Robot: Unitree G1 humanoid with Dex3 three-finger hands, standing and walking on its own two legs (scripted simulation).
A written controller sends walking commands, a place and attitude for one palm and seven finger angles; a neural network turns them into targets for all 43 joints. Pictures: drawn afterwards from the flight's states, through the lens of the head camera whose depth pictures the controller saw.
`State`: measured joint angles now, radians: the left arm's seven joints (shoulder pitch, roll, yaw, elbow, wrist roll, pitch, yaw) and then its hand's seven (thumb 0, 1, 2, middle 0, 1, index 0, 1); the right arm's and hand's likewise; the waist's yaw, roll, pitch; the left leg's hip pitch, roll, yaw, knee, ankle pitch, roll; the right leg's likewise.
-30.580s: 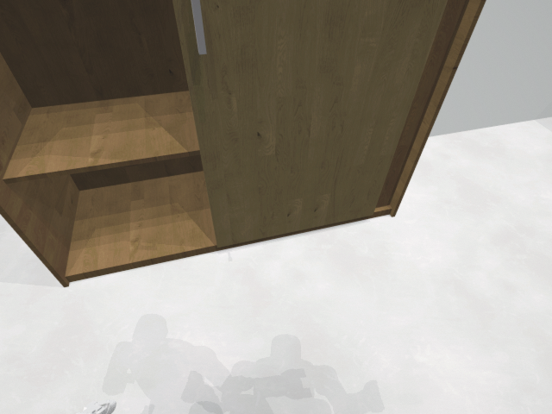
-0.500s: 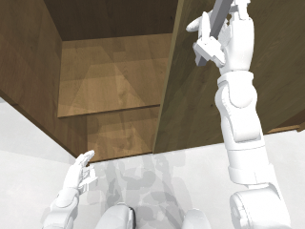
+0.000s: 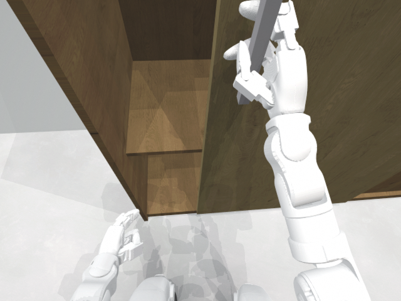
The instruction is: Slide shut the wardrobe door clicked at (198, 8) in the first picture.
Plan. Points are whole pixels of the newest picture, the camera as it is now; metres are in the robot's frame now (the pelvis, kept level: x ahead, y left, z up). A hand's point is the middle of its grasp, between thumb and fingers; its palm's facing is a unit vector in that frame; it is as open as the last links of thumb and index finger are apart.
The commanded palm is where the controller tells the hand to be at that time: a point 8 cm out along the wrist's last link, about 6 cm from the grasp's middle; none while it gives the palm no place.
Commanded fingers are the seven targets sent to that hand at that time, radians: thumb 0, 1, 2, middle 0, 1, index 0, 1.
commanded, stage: step sideways, sliding the door along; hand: right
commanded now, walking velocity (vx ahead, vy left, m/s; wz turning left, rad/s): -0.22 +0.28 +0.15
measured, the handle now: (253, 45) +0.44 -0.06 +0.24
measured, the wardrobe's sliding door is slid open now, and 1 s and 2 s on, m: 0.24 0.00 0.00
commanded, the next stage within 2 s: stop walking and hold the door there in 1.24 s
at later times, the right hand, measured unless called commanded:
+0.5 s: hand (100, 86) +0.37 +0.14 +0.22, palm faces -0.23 +0.96 -0.17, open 7.1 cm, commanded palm +0.36 +0.12 +0.24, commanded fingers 0.00 -0.90 -0.90 0.45 1.40 0.45 1.40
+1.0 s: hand (47, 79) +0.37 +0.20 +0.23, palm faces +0.05 +1.00 -0.07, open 6.4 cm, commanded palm +0.34 +0.22 +0.24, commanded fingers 0.00 -0.90 -0.90 0.45 1.40 0.45 1.40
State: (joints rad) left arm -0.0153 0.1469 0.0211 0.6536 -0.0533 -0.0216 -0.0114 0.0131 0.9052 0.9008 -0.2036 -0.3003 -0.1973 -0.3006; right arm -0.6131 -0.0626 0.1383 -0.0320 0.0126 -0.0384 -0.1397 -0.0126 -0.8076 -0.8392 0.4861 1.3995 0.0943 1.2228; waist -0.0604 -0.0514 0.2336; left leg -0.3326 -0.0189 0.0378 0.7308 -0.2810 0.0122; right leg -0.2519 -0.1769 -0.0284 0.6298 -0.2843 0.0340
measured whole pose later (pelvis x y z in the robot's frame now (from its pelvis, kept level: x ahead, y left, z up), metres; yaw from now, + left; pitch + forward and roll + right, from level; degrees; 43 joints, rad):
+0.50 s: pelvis -0.02 +0.14 +0.00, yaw +4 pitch -2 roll +0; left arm 0.08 0.15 0.05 0.63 -0.04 -0.01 -0.04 0.01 0.91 0.90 -0.20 -0.30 -0.19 -0.30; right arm -0.64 -0.11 0.16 0.09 0.04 -0.06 -0.08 -0.02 -0.75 -0.78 0.47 1.40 0.08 1.21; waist -0.04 -0.05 0.18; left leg -0.33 -0.03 0.03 0.69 -0.28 0.02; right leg -0.22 -0.24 -0.03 0.62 -0.31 0.10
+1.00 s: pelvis -0.06 +0.29 +0.00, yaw +1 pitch -3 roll +1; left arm 0.10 0.13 0.00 0.69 -0.08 0.01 -0.01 0.01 0.91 0.90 -0.20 -0.30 -0.19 -0.30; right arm -0.78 -0.14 0.02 0.34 0.07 -0.01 -0.15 0.01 -0.82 -0.88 0.40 1.40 0.09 1.34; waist -0.07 -0.03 0.15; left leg -0.24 -0.06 0.06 0.64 -0.35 0.06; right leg -0.26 -0.23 0.06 0.63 -0.28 0.03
